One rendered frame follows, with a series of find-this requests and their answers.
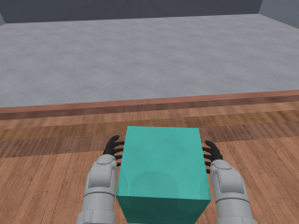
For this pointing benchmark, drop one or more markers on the robot left forearm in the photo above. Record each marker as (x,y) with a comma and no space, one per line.
(100,191)

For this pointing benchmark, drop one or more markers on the robot right forearm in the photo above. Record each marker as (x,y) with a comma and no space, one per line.
(230,193)

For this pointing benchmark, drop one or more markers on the robot left hand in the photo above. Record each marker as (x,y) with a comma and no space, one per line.
(109,150)

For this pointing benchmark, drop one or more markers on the carton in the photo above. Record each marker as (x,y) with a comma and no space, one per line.
(163,177)

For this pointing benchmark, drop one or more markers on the robot right hand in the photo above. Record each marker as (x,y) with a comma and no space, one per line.
(215,154)

